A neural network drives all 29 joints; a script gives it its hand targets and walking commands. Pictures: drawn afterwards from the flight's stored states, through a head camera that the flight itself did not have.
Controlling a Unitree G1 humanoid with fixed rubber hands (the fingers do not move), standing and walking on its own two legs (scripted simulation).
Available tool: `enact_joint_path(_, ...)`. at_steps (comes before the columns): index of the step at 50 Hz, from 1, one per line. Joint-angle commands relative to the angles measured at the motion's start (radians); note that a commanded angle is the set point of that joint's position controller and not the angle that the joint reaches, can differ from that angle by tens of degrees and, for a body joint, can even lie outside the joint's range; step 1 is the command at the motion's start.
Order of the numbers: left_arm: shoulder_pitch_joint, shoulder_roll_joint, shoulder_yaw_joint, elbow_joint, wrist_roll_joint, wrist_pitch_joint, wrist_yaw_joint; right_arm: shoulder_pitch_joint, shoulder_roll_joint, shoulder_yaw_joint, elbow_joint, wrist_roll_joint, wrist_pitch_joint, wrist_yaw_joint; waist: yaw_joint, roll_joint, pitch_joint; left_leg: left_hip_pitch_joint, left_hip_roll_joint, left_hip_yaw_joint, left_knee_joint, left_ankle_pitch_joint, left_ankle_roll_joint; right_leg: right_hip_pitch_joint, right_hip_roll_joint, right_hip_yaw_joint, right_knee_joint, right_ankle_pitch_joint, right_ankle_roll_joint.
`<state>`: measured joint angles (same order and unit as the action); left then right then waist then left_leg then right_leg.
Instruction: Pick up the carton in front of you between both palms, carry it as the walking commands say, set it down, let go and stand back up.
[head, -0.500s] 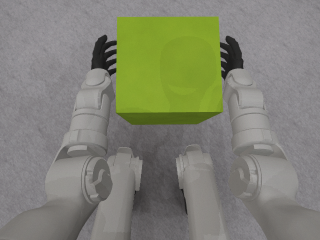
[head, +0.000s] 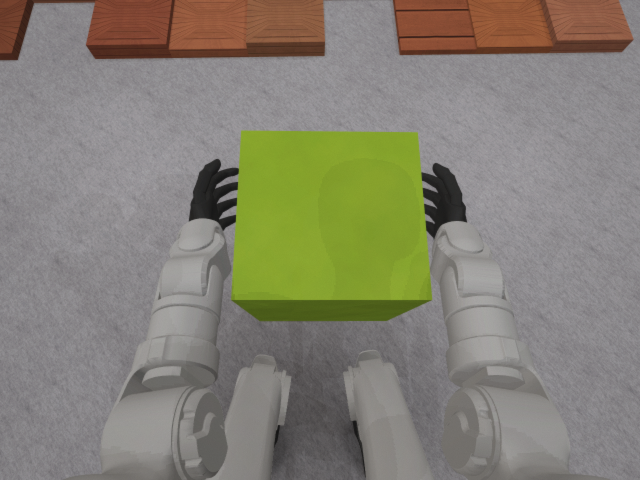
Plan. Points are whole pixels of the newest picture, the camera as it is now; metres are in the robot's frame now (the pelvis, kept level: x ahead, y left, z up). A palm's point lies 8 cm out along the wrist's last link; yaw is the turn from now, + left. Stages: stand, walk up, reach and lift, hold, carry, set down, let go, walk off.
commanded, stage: reach and lift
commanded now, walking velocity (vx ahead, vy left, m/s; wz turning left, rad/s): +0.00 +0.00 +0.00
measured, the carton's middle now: (326, 241) +0.43 -0.02 -0.12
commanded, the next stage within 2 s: hold in 1.86 s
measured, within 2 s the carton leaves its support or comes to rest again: neither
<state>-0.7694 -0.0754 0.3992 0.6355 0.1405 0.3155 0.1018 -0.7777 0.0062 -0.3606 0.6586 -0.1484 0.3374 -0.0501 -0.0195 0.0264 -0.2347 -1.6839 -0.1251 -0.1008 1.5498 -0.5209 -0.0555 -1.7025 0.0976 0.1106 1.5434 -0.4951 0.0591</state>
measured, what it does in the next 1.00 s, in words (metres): rises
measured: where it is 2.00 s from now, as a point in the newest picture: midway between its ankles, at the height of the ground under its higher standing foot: (316, 457)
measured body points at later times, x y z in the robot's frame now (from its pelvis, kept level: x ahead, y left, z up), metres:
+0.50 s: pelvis +0.05 +0.00 +0.14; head +0.14 -0.01 +0.59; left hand +0.41 +0.14 +0.11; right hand +0.40 -0.16 +0.10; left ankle +0.08 +0.13 -0.53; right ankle +0.09 -0.13 -0.53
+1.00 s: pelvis +0.07 +0.00 +0.21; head +0.03 +0.00 +0.66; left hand +0.38 +0.15 +0.22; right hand +0.37 -0.16 +0.22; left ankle +0.08 +0.13 -0.53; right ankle +0.09 -0.13 -0.53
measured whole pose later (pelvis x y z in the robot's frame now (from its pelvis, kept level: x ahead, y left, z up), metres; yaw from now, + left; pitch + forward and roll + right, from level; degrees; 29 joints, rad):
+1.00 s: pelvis +0.07 +0.00 +0.21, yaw -1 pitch -2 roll +0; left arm -0.28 -0.16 0.28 0.41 0.27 0.59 0.01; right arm -0.27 0.15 -0.27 0.40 -0.27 0.61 -0.01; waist 0.00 0.01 -0.07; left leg -0.19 -0.05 -0.15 0.47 -0.25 -0.01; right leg -0.20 0.05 0.14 0.46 -0.22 0.02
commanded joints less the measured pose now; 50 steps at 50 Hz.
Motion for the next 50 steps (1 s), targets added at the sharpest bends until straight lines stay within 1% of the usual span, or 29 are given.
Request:
enact_joint_path(1,-0.574,-1.093,-0.607,0.037,-0.139,-0.006,-0.252,-0.564,1.098,0.578,-0.008,0.15,-0.02,0.254,-0.019,-0.021,-0.814,0.501,-0.068,0.13,-0.244,0.206,0.012,0.619,0.071,-0.147,-0.229,0.235,-0.029)
enact_joint_path(14,-0.318,-1.088,-0.603,0.044,-0.092,-0.041,-0.256,-0.322,1.116,0.576,-0.012,0.105,-0.057,0.241,0.0,-0.032,-0.601,0.779,-0.038,0.066,-0.513,0.272,0.031,0.902,0.05,-0.081,-0.501,0.294,-0.039)
enact_joint_path(23,-0.152,-1.085,-0.637,0.01,-0.073,-0.033,-0.269,-0.16,1.119,0.619,-0.061,0.093,-0.052,0.24,0.002,-0.03,-0.471,1.023,-0.015,0.031,-0.715,0.376,0.04,1.137,0.03,-0.048,-0.701,0.393,-0.044)
enact_joint_path(31,-0.022,-1.083,-0.691,-0.059,-0.088,0.034,-0.288,-0.034,1.13,0.672,-0.128,0.105,0.015,0.252,0.009,-0.029,-0.338,1.259,0.009,0.009,-0.9,0.501,0.043,1.352,0.014,-0.026,-0.881,0.506,-0.045)
enact_joint_path(35,0.026,-1.082,-0.727,-0.118,-0.105,0.093,-0.3,0.011,1.132,0.703,-0.18,0.123,0.071,0.26,0.017,-0.024,-0.27,1.368,0.02,0.007,-0.988,0.546,0.041,1.458,0.006,-0.021,-0.966,0.545,-0.043)
enact_joint_path(39,0.062,-1.079,-0.754,-0.187,-0.117,0.163,-0.314,0.045,1.124,0.728,-0.249,0.133,0.14,0.268,0.015,-0.025,-0.18,1.462,0.03,0.004,-1.071,0.566,0.039,1.543,-0.001,-0.025,-1.052,0.562,-0.041)
enact_joint_path(42,0.087,-1.067,-0.744,-0.218,-0.117,0.215,-0.321,0.068,1.105,0.72,-0.285,0.129,0.194,0.272,0.01,-0.021,-0.098,1.501,0.031,0.005,-1.12,0.542,0.039,1.576,-0.002,-0.026,-1.105,0.531,-0.043)
enact_joint_path(46,0.081,-1.037,-0.681,-0.206,-0.086,0.266,-0.333,0.063,1.085,0.657,-0.275,0.098,0.244,0.281,0.011,-0.018,0.027,1.498,0.036,0.014,-1.167,0.417,0.044,1.57,-0.005,-0.036,-1.148,0.409,-0.052)
enact_joint_path(49,0.027,-1.034,-0.633,-0.179,-0.066,0.276,-0.345,0.014,1.081,0.609,-0.246,0.078,0.254,0.292,0.013,-0.017,0.077,1.481,0.04,0.023,-1.177,0.321,0.05,1.555,-0.009,-0.044,-1.156,0.318,-0.059)
enact_joint_path(50,0.002,-1.041,-0.634,-0.181,-0.068,0.275,-0.349,-0.012,1.088,0.611,-0.249,0.08,0.253,0.296,0.013,-0.017,0.071,1.481,0.041,0.024,-1.176,0.307,0.051,1.558,-0.009,-0.046,-1.155,0.304,-0.06)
